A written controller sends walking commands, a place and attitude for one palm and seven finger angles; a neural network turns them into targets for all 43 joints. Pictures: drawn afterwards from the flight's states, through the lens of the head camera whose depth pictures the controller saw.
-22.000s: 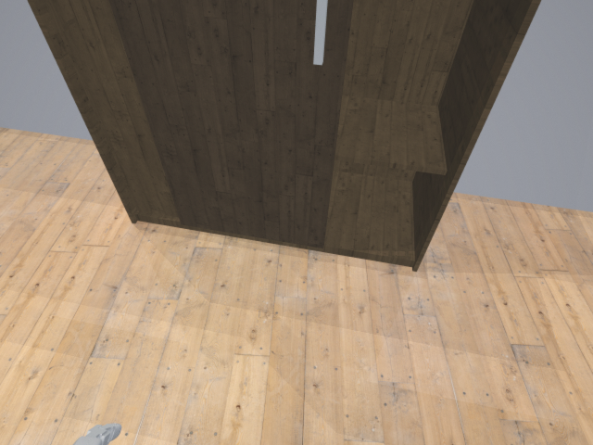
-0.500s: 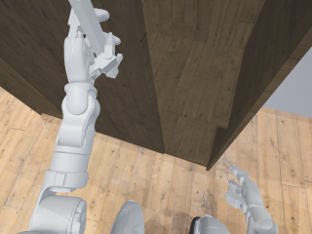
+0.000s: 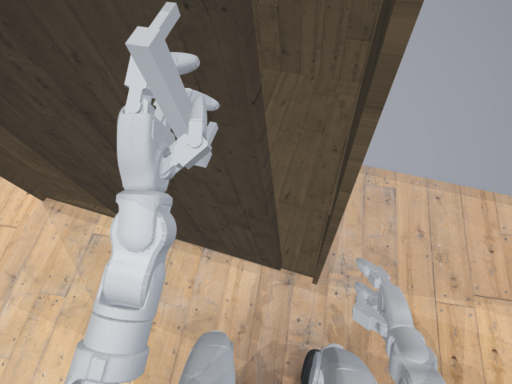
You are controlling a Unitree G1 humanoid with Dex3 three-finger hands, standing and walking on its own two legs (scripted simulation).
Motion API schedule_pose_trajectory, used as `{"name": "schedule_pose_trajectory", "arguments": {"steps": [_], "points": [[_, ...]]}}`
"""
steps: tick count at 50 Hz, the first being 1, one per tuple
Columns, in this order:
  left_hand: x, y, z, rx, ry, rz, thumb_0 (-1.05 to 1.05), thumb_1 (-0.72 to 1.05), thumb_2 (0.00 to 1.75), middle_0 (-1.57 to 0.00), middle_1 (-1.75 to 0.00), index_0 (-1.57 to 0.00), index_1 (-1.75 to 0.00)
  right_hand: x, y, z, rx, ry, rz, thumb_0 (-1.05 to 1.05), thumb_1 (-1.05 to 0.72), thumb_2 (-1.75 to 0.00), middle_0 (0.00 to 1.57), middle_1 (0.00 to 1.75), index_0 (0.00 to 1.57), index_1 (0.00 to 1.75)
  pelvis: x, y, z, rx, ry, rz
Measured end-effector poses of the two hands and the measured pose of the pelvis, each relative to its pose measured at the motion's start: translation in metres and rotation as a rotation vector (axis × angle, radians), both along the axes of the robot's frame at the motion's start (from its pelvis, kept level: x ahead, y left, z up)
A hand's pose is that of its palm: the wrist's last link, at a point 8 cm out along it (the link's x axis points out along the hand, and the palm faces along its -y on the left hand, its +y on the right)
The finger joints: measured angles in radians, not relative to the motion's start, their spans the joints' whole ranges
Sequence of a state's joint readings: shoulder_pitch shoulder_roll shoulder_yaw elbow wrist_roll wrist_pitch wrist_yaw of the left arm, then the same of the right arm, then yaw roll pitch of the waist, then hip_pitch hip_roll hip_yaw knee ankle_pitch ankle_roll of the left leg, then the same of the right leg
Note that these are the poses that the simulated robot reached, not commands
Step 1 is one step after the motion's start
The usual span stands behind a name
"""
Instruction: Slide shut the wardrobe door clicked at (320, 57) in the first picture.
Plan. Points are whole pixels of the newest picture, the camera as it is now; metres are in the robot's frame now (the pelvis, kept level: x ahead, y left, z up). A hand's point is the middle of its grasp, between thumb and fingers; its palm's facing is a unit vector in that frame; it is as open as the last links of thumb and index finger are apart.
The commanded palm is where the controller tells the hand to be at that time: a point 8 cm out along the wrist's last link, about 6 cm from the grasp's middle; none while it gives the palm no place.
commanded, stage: step sideways, sliding the door along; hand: left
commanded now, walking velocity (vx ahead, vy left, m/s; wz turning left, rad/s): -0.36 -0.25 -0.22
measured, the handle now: (187, 98) +0.39 +0.14 +0.20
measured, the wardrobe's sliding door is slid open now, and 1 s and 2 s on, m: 0.12 0.00 0.00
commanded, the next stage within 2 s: stop walking and hold the door there in 0.68 s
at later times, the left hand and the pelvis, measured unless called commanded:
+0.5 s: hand (309, 159) +0.33 +0.00 +0.19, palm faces +0.15 -0.98 -0.10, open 6.3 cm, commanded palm +0.29 -0.02 +0.19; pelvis -0.07 -0.11 +0.00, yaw -4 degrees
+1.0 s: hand (304, 159) +0.33 +0.00 +0.18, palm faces +0.39 -0.88 -0.28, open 6.3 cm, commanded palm +0.29 +0.04 +0.18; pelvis -0.09 -0.23 +0.01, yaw -10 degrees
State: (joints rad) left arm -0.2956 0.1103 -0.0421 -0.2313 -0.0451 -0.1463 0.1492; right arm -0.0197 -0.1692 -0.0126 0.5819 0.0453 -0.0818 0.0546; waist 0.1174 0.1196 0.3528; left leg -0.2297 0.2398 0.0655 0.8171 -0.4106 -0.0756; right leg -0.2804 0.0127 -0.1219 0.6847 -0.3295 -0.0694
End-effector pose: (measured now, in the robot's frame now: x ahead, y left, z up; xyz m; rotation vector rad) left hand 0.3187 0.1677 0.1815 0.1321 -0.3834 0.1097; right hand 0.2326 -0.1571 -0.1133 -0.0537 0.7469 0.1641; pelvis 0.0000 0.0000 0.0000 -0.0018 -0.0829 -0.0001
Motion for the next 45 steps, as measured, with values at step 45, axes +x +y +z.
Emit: {"name": "schedule_pose_trajectory", "arguments": {"steps": [45], "points": [[-0.024, -0.120, 0.008, 0.087, 0.112, 0.220, -0.13, 0.68, 0.80, -0.46, -1.40, -0.22, -1.33, -0.167, -0.292, 0.008, -0.108, 0.064, -0.258, 0.01, -0.90, -0.90, 0.20, 0.30, 0.20, 0.30, -0.087, -0.214, -0.005, -0.016, -0.007, -0.167]]}}
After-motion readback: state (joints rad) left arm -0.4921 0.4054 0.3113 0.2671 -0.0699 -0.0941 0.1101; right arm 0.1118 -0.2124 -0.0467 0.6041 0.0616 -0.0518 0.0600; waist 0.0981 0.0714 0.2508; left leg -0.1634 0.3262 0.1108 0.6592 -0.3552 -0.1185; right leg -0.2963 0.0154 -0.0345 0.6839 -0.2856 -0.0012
